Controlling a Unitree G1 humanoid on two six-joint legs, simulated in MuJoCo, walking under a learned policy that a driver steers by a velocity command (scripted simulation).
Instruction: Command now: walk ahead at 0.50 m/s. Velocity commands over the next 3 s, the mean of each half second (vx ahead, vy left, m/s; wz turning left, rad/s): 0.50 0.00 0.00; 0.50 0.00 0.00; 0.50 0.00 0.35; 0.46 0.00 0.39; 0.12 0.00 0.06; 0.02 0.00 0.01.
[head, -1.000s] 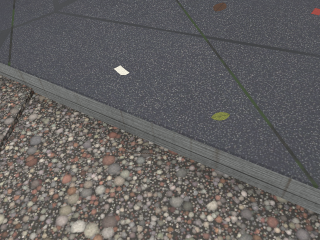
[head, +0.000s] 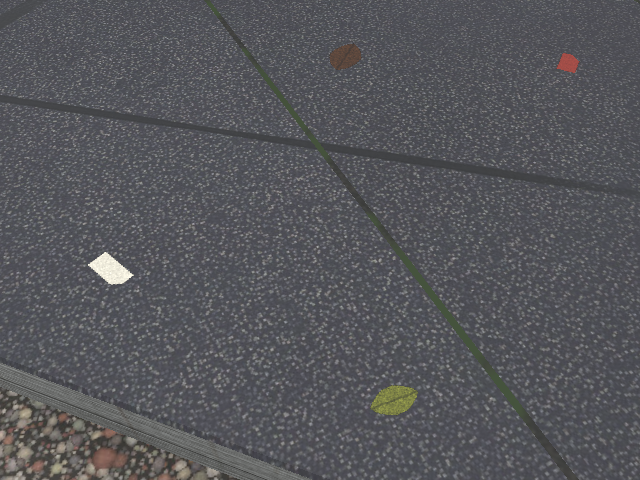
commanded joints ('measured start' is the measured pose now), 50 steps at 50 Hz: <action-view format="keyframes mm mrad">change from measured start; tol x64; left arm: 1 178 136 41 27 -33 20 -5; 50 321 29 7 37 35 16 -89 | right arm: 1 -9 -129 -29 -69 -24 -2 5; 50 7 -20 -36 -127 -59 -37 105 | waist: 1 73 -55 -62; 50 113 62 -10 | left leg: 1 -425 84 -80 314 37 10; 39 -84 275 -130 -975 459 143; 44 214 320 29 -445 2002 120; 47 -432 -68 -49 636 375 12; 50 -885 -78 -416 1073 534 161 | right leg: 1 328 -355 484 -329 -102 -192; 17 264 -258 165 -246 482 -111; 33 -1141 -65 105 1852 -351 -36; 43 -237 22 -186 802 -397 -65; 47 277 -315 1108 -229 -716 -265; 50 -56 -268 707 -68 -495 -195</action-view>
